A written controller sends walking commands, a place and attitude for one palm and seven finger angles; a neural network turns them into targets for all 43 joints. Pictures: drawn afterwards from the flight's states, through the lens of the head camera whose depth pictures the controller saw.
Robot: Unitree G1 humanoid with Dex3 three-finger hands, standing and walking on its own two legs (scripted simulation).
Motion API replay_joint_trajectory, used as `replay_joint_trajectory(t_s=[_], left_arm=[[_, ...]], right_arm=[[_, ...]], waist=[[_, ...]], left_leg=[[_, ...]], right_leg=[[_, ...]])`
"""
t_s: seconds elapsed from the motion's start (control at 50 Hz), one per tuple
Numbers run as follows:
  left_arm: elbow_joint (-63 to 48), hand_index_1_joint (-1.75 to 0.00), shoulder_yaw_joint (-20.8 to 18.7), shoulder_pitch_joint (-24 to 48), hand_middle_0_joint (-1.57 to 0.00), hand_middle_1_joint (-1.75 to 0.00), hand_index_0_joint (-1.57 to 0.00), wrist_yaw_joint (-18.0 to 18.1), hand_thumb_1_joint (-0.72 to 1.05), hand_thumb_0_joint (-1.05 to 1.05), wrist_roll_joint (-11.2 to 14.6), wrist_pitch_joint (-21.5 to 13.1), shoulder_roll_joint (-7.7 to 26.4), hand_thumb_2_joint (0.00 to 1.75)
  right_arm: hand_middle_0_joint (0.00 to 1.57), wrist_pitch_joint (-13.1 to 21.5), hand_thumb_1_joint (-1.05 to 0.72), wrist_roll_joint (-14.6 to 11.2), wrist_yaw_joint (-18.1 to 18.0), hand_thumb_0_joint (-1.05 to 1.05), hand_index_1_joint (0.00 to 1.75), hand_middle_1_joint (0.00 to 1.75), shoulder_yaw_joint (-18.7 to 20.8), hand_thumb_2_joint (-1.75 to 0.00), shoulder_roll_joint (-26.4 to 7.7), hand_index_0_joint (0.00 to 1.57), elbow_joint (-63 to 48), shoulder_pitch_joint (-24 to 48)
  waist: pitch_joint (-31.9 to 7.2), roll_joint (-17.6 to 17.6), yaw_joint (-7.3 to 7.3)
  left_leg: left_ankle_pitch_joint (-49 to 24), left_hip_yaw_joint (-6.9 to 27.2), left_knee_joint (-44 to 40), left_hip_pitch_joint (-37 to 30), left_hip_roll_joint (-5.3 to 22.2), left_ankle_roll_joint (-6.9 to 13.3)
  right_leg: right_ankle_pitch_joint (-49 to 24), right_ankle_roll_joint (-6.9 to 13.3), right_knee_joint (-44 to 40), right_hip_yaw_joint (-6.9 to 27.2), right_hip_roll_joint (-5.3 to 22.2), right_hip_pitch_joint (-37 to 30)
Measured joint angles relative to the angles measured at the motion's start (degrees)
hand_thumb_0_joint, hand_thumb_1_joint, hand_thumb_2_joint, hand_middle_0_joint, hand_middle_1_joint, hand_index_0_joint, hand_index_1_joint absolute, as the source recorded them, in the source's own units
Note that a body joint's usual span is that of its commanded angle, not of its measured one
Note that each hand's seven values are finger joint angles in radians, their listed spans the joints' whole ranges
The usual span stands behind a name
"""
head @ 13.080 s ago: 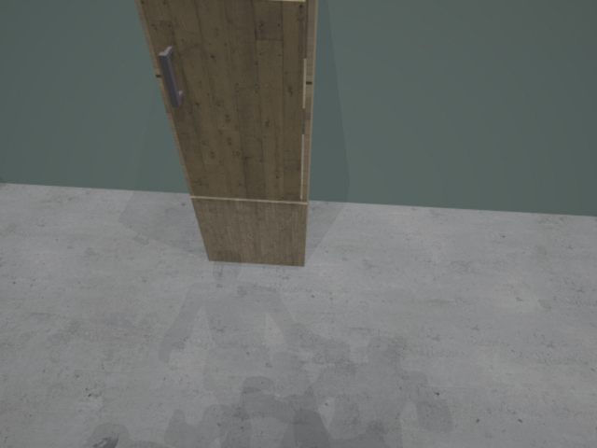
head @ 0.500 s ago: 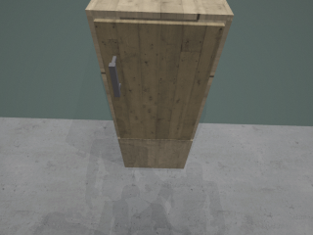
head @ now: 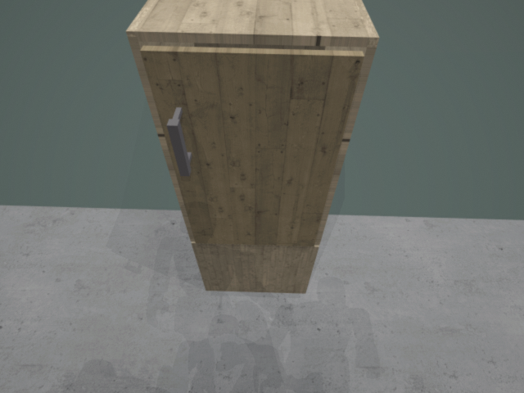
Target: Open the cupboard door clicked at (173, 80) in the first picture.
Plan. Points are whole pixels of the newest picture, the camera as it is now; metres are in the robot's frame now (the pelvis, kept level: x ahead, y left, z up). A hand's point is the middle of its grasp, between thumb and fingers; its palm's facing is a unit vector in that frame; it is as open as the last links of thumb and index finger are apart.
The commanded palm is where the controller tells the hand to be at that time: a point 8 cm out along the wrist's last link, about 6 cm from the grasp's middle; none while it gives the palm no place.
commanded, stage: raise the hand with hooked fingers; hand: left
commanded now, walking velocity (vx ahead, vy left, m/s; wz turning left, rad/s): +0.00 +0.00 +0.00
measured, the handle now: (181, 142) +0.54 +0.19 +0.06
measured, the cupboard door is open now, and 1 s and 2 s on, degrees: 0 0 0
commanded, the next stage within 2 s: none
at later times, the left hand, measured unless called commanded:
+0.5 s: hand (114, 380) +0.14 +0.22 -0.03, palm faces +0.06 -1.00 -0.03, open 9.3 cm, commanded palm +0.13 +0.28 -0.02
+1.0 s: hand (77, 336) +0.18 +0.27 +0.02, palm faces +0.04 -1.00 -0.05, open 12.3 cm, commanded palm +0.16 +0.32 +0.03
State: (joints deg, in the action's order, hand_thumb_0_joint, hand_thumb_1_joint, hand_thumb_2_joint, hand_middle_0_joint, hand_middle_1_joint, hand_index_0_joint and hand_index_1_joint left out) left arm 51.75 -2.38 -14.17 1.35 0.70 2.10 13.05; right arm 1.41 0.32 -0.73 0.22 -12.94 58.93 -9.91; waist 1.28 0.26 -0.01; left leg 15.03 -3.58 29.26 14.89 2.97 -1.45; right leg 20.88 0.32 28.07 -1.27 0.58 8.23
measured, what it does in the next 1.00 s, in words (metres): shifts its weight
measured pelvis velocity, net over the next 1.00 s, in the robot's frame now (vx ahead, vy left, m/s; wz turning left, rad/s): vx -0.06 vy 0.03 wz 0.01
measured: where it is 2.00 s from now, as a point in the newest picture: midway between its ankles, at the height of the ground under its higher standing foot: outside the picture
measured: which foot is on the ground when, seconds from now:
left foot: down 0.00-1.00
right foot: down 0.00-1.00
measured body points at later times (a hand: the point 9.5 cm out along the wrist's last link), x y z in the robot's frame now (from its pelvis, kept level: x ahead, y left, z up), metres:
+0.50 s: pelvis -0.06 -0.02 -0.09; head -0.01 -0.02 +0.36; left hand +0.14 +0.27 -0.03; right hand +0.15 -0.26 -0.15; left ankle +0.00 +0.14 -0.74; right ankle -0.07 -0.11 -0.74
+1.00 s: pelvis -0.06 +0.03 -0.05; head -0.03 +0.04 +0.40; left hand +0.18 +0.32 +0.03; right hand +0.09 -0.23 -0.12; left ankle +0.00 +0.14 -0.74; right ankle -0.07 -0.11 -0.74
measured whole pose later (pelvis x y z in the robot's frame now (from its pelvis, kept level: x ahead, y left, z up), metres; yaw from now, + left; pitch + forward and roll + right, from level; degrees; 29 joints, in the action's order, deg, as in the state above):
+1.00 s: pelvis -0.06 +0.03 -0.05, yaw +1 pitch +8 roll -2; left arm 8.2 -18.6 -12.1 -21.0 19.2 -17.5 18.4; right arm 15.2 -2.2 -5.0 -0.8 -14.8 35.2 -16.2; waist -4.8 -1.1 0.8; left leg 20.7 0.4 52.8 40.4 2.7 0.2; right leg 26.6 -1.0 51.0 -3.1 1.0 32.4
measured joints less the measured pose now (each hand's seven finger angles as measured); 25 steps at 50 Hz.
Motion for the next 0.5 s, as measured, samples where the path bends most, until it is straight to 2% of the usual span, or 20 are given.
replay_joint_trajectory(t_s=[0.02,0.06,0.1,0.12,0.16,0.22,0.26,0.28,0.32,0.38,0.44,0.5], left_arm=[[-10.4,-0.3,-1.9,-3.4,-0.2,-0.3,-0.2,0.2,0.9,0.01,1.1,0.0,-0.6,0.89],[-27.6,-0.31,-3.4,-8.8,-0.2,-0.31,-0.2,1.8,0.89,0.02,3.9,-3.2,-1.4,0.89],[-36.9,-0.32,-5.3,-9.9,-0.2,-0.32,-0.2,0.6,0.88,0.02,6.3,-7.7,-2.7,0.88],[-38.9,-0.33,-6.6,-9.5,-0.2,-0.33,-0.2,-0.9,0.86,0.01,7.4,-11.2,-2.9,0.88],[-39.4,-0.34,-9.4,-7.5,-0.2,-0.34,-0.2,-5.5,0.84,0.01,9.4,-18.8,-3.0,0.87],[-38.3,-0.38,-12.5,-6.6,-0.2,-0.38,-0.2,-15.0,0.78,0.01,12.5,-29.2,-2.1,0.84],[-37.4,-0.4,-13.8,-6.8,-0.21,-0.4,-0.21,-21.8,0.74,0.0,14.8,-34.3,-1.3,0.83],[-36.8,-0.42,-14.4,-6.8,-0.21,-0.42,-0.21,-24.7,0.72,0.0,16.1,-35.6,-0.9,0.82],[-36.0,-0.45,-15.8,-6.5,-0.21,-0.45,-0.21,-28.9,0.68,0.01,18.7,-35.7,-0.5,0.8],[-35.6,-0.49,-17.5,-5.3,-0.22,-0.49,-0.22,-31.2,0.61,0.01,21.6,-33.1,-0.2,0.77],[-37.5,-0.53,-17.6,-3.7,-0.22,-0.53,-0.22,-30.6,0.54,0.01,21.7,-30.3,0.4,0.74],[-40.2,-0.58,-16.4,-1.7,-0.23,-0.58,-0.23,-29.6,0.47,0.01,20.5,-27.4,1.8,0.71]], right_arm=[[0.2,2.6,-0.9,-0.3,-0.9,0.01,0.3,0.3,0.3,-0.89,0.1,0.2,-2.6,-1.6],[0.2,8.4,-0.9,-1.2,-2.4,0.01,0.3,0.3,1.2,-0.89,0.5,0.2,-6.7,-3.8],[0.2,11.6,-0.9,-1.1,-2.7,0.01,0.3,0.3,2.6,-0.89,0.7,0.2,-10.6,-4.9],[0.2,12.3,-0.9,-0.9,-2.7,0.01,0.3,0.3,3.0,-0.89,0.8,0.2,-12.1,-4.6],[0.2,12.8,-0.9,-0.6,-2.3,0.01,0.3,0.3,3.5,-0.89,0.9,0.2,-14.6,-2.7],[0.2,13.3,-0.9,-0.3,-1.2,0.01,0.3,0.3,4.0,-0.89,0.5,0.2,-17.8,0.3],[0.2,14.1,-0.9,-0.6,-0.7,0.01,0.3,0.3,4.1,-0.89,-0.4,0.2,-20.1,1.6],[0.2,14.4,-0.9,-0.9,-0.8,0.01,0.3,0.3,4.2,-0.89,-0.9,0.2,-21.3,2.1],[0.2,14.5,-0.9,-1.4,-1.4,0.01,0.3,0.3,4.2,-0.89,-1.8,0.2,-23.1,2.7],[0.2,14.5,-0.9,-1.9,-3.0,0.01,0.3,0.3,3.7,-0.89,-2.8,0.2,-24.6,2.4],[0.2,14.4,-0.9,-2.0,-4.4,0.01,0.3,0.3,2.5,-0.89,-2.7,0.2,-24.5,1.4],[0.2,14.2,-0.9,-2.0,-5.2,0.01,0.3,0.3,1.0,-0.89,-1.6,0.2,-23.7,0.1]], waist=[[0.1,0.3,-0.33],[-0.5,0.7,0.13],[-2.3,-0.2,1.05],[-3.5,-0.1,1.19],[-5.1,0.0,1.0],[-7.1,0.6,0.13],[-8.2,0.8,-0.54],[-8.5,0.7,-0.84],[-8.9,0.6,-1.51],[-8.9,0.1,-2.57],[-8.3,-0.5,-3.06],[-7.7,-1.1,-2.62]], left_leg=[[0.1,-0.1,-0.8,-0.4,-0.2,-0.1],[-0.9,0.0,-2.2,-0.7,-1.3,-0.3],[-0.6,1.3,0.2,2.4,-1.7,-0.4],[0.2,1.5,2.5,5.2,-1.8,-0.5],[2.2,1.5,8.1,11.2,-1.1,-0.7],[4.5,2.3,16.2,20.0,-0.4,-1.1],[6.8,3.2,21.5,25.3,-0.1,-1.5],[7.7,3.5,24.2,27.8,0.0,-1.8],[9.0,4.1,28.7,31.7,0.1,-2.0],[10.5,5.4,33.4,35.1,0.3,-1.7],[11.0,6.7,35.6,36.4,0.6,-1.4],[10.6,7.5,35.5,36.0,1.0,-1.5]], right_leg=[[0.1,0.3,1.7,-0.1,0.2,1.0],[0.3,0.9,6.6,-1.1,1.5,3.5],[1.4,0.8,7.9,-2.3,2.0,5.2],[3.0,0.6,8.3,-2.4,2.1,6.9],[5.8,0.8,12.4,-2.2,1.7,12.3],[7.9,1.4,21.5,-1.5,1.0,21.7],[10.3,1.8,26.9,-1.4,0.5,27.0],[11.3,2.0,29.6,-1.6,0.4,29.4],[12.9,2.5,34.0,-2.0,0.3,32.9],[14.3,2.6,37.9,-3.0,0.1,35.5],[14.5,2.7,38.9,-4.2,-0.4,35.7],[13.6,2.7,37.8,-4.8,-0.9,34.9]])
